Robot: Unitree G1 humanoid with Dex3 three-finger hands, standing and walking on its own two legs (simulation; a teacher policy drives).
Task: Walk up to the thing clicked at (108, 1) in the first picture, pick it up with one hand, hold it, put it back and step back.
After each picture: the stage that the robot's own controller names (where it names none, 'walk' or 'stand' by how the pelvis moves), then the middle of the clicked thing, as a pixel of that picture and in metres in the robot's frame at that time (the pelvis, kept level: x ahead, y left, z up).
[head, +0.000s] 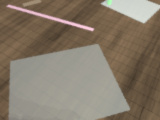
stand; (109, 0) +2.20 -0.41 -0.72
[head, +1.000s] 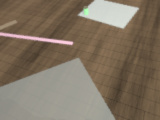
walk; (86, 10) +2.08 +0.07 -0.70
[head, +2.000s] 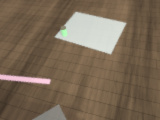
walk; (63, 31) +1.48 +0.31 -0.72
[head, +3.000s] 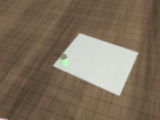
walk; (64, 60) +1.03 +0.26 -0.72
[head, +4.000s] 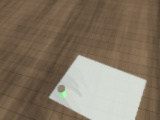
walk; (62, 91) +0.68 +0.24 -0.71
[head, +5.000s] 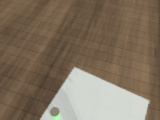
walk; (55, 113) +0.44 +0.20 -0.69
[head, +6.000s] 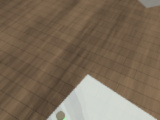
stand; (61, 118) +0.44 +0.17 -0.72
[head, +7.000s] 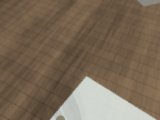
stand; out of the picture +0.40 +0.18 -0.73
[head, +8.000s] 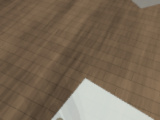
stand; out of the picture +0.40 +0.19 -0.73
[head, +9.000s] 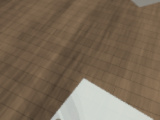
stand; out of the picture +0.39 +0.20 -0.73
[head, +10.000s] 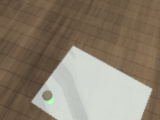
go down; (48, 97) +0.41 +0.21 -0.62
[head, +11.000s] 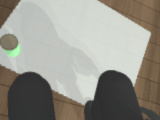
go down; (11, 46) +0.45 +0.28 -0.29
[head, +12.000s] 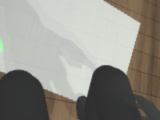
close in; out of the picture +0.44 +0.29 -0.27
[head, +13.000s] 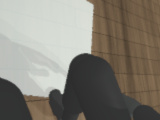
close; out of the picture +0.42 +0.32 -0.22
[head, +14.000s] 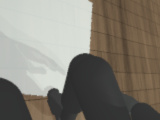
lift; out of the picture +0.41 +0.32 -0.22
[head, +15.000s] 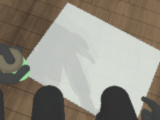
lift; (15, 66) +0.35 +0.23 -0.03
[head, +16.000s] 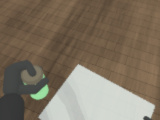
hold; (35, 83) +0.33 +0.18 +0.00
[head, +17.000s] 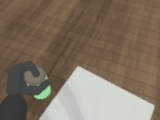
hold; (38, 83) +0.33 +0.17 +0.00
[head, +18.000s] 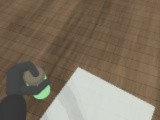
hold; (38, 83) +0.33 +0.17 +0.00
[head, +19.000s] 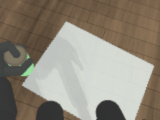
crouch; (20, 61) +0.40 +0.22 -0.07
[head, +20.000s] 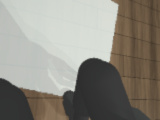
lower; out of the picture +0.43 +0.32 -0.20
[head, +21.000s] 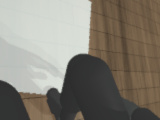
lower; out of the picture +0.41 +0.34 -0.23
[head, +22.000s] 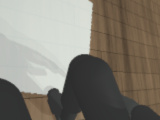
lower; out of the picture +0.41 +0.34 -0.23
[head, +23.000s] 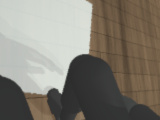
lower; out of the picture +0.40 +0.34 -0.23
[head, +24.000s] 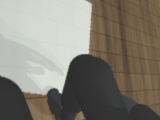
lower; out of the picture +0.40 +0.34 -0.23
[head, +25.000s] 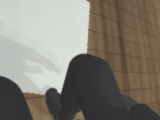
withdraw; out of the picture +0.40 +0.33 -0.23
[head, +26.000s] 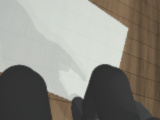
stand; out of the picture +0.42 +0.31 -0.26
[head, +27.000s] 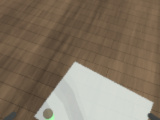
stand; (49, 115) +0.39 +0.21 -0.63
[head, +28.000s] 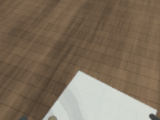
stand; out of the picture +0.39 +0.22 -0.67
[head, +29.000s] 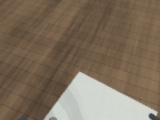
stand; out of the picture +0.39 +0.21 -0.67
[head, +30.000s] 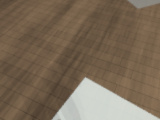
stand; out of the picture +0.40 +0.20 -0.72
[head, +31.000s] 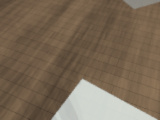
stand; out of the picture +0.39 +0.21 -0.73
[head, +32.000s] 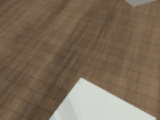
stand; out of the picture +0.38 +0.22 -0.73
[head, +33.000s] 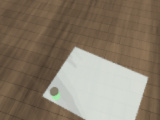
walk; (55, 93) +0.52 +0.23 -0.69
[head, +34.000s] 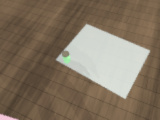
walk; (66, 57) +0.89 +0.22 -0.70
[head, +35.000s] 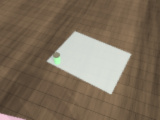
stand; (56, 58) +1.05 +0.22 -0.71
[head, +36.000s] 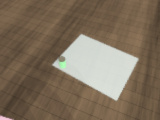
stand; (62, 62) +1.00 +0.21 -0.73
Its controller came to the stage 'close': yes
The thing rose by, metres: 0.70
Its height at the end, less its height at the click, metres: +0.00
